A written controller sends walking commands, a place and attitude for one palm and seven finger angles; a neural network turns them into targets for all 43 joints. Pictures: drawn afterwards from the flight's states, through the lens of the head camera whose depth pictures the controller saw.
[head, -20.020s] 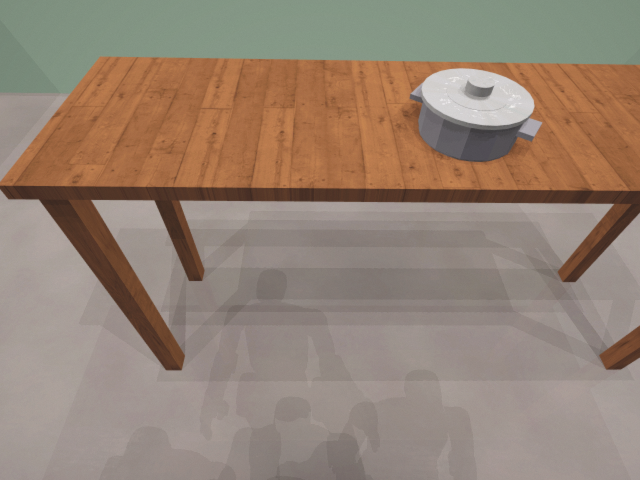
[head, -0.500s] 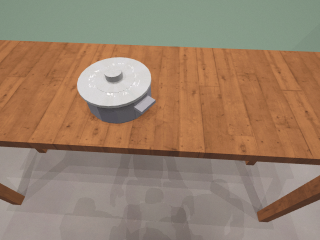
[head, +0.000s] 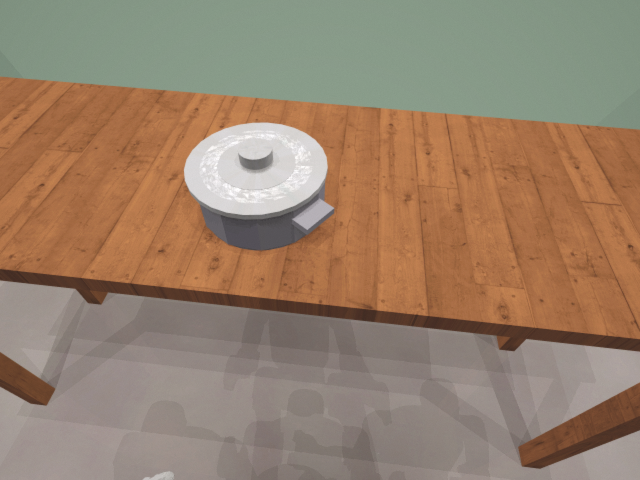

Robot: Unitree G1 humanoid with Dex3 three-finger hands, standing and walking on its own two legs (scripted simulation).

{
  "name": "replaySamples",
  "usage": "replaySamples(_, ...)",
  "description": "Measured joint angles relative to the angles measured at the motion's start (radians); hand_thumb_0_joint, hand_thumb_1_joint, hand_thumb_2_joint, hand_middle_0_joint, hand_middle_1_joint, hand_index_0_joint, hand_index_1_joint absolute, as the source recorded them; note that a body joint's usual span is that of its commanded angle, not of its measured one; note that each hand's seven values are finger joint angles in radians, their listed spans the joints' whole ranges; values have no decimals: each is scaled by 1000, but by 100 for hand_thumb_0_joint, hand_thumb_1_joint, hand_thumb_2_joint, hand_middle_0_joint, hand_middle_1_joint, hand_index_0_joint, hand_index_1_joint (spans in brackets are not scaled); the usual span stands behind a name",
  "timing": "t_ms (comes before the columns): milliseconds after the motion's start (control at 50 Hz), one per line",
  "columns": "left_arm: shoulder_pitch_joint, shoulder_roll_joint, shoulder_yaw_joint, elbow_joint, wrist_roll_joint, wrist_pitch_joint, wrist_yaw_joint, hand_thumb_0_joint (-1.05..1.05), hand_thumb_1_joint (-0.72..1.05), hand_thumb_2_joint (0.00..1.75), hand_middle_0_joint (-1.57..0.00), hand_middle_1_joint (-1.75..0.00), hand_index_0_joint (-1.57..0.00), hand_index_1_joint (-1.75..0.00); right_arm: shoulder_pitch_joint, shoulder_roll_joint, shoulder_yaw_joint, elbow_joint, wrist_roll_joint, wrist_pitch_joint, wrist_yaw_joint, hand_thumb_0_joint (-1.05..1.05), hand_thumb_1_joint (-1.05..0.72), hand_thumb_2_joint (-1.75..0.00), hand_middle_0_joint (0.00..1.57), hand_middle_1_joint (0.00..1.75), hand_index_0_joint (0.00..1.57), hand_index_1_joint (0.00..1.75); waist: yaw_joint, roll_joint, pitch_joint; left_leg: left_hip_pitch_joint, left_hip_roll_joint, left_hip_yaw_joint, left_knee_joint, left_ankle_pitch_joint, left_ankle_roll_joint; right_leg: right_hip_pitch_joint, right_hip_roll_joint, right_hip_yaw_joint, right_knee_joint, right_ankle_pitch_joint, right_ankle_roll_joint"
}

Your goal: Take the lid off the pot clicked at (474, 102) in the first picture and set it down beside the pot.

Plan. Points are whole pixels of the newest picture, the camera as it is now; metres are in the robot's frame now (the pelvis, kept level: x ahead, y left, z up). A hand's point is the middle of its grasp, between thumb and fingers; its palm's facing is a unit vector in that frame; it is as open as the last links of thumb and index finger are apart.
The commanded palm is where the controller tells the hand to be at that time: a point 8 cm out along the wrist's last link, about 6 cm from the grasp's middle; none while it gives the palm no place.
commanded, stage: lift the closed hand beside the body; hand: left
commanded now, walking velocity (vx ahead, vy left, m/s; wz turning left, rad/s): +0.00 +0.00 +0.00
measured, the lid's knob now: (255, 153) +0.47 +0.13 +0.15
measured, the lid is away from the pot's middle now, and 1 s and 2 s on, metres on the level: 0.00 0.00 0.00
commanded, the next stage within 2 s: raise the hand higher, near the body in 0.54 s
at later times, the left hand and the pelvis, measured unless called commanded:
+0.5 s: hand out of the picture +0.11 +0.22 +0.05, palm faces +0.37 -0.87 -0.34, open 3.2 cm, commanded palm +0.06 +0.25 +0.09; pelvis -0.02 -0.01 +0.00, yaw +3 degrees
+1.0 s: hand (49, 429) +0.13 +0.23 +0.14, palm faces +0.39 -0.79 -0.46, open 3.1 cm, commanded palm +0.07 +0.26 +0.17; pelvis -0.01 -0.01 +0.00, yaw +1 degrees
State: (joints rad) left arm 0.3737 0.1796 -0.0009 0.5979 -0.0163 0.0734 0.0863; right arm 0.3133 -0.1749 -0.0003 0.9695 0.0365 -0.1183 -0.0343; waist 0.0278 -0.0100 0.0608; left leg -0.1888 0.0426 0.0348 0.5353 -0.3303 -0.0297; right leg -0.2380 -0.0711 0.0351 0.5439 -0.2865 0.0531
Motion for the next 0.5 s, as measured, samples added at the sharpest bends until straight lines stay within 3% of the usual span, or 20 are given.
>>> replaySamples(60,61,-12,-1,-268,21,-1,51,2,91,90,-26,-36,-26,-37,-5,-19,-11,-41,3,-96,10,1,-91,-90,20,30,20,30,-12,21,-54,13,-15,-23,-15,11,5,32,-18,-27,-27,-1,8)
replaySamples(120,77,-27,27,-364,39,-18,45,1,91,90,-34,-44,-34,-45,-74,-19,-29,-123,-5,-109,30,1,-91,-90,20,30,20,30,-28,28,-88,10,-18,-28,-15,18,5,28,-21,-31,-21,3,16)
replaySamples(160,113,-21,35,-451,36,-25,30,1,91,90,-40,-51,-40,-52,-115,-15,-29,-202,-6,-114,31,1,-91,-90,20,30,20,30,-26,31,-94,16,-13,-25,-13,20,1,31,-16,-28,-17,5,14)
replaySamples(320,207,21,78,-688,20,-93,-4,1,90,90,-72,-85,-71,-86,-210,-37,-16,-428,-21,-141,-4,1,-90,-90,20,30,20,30,28,39,-74,-7,7,-54,14,27,-10,32,4,-55,-19,20,1)
replaySamples(500,261,53,141,-868,12,-120,-8,2,90,90,-109,-126,-109,-127,-153,-25,13,-413,-38,-135,-25,1,-90,-90,20,30,20,30,65,46,-55,8,9,-70,16,28,-14,56,6,-72,-24,19,-3)
